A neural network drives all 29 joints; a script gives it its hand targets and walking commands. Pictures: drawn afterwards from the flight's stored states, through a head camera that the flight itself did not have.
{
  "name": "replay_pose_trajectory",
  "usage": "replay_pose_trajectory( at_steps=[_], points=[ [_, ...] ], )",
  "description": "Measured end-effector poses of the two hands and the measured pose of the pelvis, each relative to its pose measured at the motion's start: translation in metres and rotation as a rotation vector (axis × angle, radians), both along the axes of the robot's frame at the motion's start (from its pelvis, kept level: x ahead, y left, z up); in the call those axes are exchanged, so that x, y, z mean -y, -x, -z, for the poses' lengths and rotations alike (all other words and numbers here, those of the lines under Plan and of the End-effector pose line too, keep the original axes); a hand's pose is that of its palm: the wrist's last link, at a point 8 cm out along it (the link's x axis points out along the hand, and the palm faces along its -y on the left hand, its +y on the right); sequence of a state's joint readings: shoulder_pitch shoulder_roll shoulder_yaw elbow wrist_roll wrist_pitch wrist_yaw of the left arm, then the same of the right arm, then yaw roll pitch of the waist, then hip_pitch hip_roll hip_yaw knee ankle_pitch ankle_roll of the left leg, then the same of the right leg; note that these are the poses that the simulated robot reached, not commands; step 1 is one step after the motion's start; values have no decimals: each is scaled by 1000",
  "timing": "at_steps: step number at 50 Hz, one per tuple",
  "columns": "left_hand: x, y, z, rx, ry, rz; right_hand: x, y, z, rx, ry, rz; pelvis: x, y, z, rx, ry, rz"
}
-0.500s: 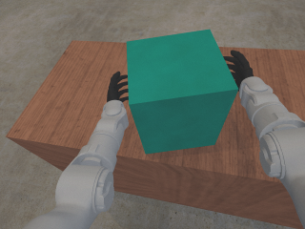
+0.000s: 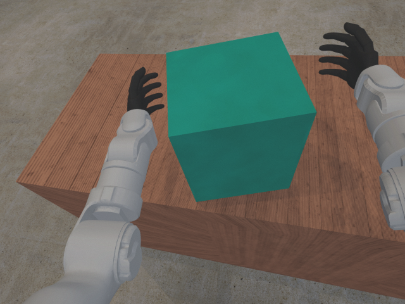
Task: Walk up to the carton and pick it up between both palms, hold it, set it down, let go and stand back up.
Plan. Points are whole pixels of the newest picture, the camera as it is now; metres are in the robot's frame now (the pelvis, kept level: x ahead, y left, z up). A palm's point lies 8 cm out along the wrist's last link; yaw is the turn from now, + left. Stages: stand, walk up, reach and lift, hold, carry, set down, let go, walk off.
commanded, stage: set down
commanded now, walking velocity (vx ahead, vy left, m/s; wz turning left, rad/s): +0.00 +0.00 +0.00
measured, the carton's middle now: (232, 126) +0.48 +0.04 +0.05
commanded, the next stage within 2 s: none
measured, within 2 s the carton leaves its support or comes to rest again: neither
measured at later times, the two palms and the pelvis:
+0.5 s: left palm (121, 85) +0.43 +0.20 +0.21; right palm (400, 33) +0.51 -0.19 +0.23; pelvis -0.01 +0.00 +0.01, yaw +0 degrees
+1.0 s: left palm (127, 135) +0.37 +0.19 +0.15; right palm out of the picture +0.45 -0.23 +0.15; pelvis -0.02 -0.01 +0.01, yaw +1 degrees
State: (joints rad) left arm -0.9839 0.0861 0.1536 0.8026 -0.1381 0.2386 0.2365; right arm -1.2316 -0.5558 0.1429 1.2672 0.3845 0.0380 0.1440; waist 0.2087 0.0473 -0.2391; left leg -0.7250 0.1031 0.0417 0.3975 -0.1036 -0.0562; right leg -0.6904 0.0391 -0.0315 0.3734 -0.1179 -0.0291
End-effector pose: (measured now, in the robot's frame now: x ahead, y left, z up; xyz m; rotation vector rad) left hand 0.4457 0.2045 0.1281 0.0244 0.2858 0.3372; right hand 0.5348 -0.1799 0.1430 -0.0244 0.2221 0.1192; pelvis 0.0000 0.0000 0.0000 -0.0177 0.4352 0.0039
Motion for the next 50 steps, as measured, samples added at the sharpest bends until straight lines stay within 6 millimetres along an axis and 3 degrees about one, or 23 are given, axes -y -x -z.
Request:
replay_pose_trajectory(
  at_steps=[14, 22, 28, 36, 41, 50],
  points=[
    [-3, 6, -63, -12, 19, -25, 0, 12, -67, -23, -30, 20, -1, 10, -3, 72, -1, 0],
    [1, 11, -79, -18, 33, -18, 9, 22, -86, -34, -41, 33, 0, 12, -6, 117, -6, 2],
    [1, 20, -69, -32, 38, -17, 20, 32, -74, -47, -17, 36, 3, 12, -8, 157, -11, 0],
    [-3, 45, -32, -57, 39, -30, 31, 52, -31, -64, 9, 23, 7, 12, -8, 193, -14, -7],
    [-2, 61, -20, -62, 38, -32, 38, 65, -10, -66, 13, 16, 9, 14, -8, 203, -16, -11],
    [10, 73, -24, -39, 49, -4, 45, 85, -8, -53, 39, 2, 10, 19, -8, 225, -20, -12]
  ],
)
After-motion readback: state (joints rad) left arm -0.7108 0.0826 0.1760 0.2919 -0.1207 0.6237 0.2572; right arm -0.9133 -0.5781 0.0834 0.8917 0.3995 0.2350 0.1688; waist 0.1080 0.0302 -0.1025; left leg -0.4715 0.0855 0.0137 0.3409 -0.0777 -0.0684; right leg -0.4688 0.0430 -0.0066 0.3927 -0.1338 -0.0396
